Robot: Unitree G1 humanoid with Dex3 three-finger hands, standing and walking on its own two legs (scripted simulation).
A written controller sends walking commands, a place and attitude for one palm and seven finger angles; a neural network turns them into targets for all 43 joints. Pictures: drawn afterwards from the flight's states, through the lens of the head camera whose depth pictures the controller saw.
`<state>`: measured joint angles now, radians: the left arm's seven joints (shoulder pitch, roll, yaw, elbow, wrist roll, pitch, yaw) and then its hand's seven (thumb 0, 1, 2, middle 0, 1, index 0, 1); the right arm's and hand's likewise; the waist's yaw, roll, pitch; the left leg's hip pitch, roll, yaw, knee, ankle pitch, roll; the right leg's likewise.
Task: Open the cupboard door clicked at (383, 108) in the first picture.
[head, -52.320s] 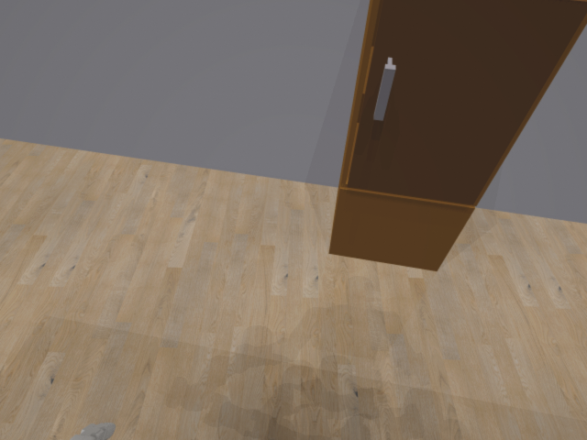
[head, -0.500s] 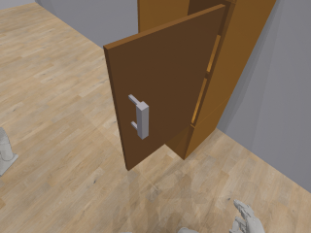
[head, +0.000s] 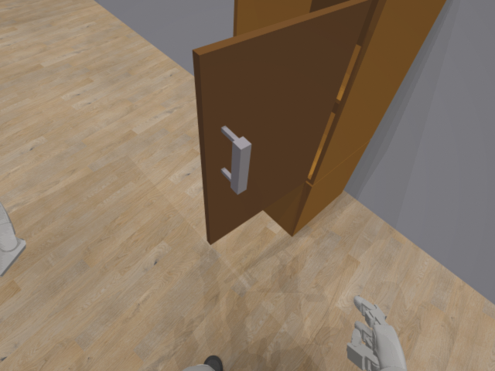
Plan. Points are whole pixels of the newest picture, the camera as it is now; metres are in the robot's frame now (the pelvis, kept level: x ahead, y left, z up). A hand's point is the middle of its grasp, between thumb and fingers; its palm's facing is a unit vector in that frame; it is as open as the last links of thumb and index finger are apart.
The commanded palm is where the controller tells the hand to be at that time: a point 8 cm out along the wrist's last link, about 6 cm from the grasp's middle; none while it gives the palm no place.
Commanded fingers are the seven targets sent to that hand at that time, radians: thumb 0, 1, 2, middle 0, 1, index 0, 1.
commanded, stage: stop stepping back and stand still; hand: left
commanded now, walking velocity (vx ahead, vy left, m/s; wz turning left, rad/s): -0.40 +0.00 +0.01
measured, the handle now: (232, 160) +0.49 +0.09 +0.03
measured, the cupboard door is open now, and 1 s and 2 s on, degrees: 86 86 86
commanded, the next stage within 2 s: let the arm hang, fingers relaxed in 0.80 s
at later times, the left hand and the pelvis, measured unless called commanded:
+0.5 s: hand (65, 329) +0.13 +0.21 +0.15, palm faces +0.34 -0.82 -0.45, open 7.4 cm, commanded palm +0.07 +0.25 +0.18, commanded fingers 0.00 0.90 0.90 -0.20 -0.30 -0.20 -0.30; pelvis -0.09 -0.04 -0.01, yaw -3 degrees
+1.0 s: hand (84, 368) +0.11 +0.22 +0.03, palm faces +0.17 -0.85 -0.49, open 7.4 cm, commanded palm none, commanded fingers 0.00 0.90 0.90 -0.20 -0.30 -0.20 -0.30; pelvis -0.11 -0.03 -0.01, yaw -2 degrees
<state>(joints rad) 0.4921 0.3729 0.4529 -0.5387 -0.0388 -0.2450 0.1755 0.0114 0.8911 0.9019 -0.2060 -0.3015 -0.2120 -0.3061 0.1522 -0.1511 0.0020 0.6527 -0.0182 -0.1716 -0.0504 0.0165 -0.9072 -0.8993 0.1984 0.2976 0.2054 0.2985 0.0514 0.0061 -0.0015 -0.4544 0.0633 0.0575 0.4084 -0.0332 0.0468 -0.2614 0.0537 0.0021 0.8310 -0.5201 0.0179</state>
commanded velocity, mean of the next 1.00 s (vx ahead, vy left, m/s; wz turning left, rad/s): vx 0.04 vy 0.02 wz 0.00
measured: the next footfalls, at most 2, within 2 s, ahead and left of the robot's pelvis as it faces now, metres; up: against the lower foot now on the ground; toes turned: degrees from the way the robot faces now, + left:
right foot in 0.12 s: -0.14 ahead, -0.14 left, +0.00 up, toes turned -4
left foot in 0.30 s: +0.03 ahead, +0.07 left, +0.00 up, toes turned -2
